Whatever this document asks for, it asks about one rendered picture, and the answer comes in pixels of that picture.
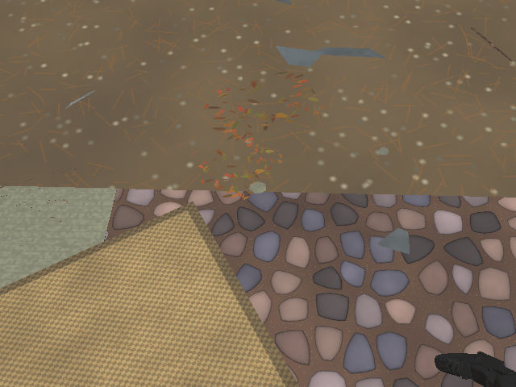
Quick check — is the right robot hand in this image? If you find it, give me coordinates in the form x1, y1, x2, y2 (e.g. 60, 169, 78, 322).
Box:
435, 352, 516, 387

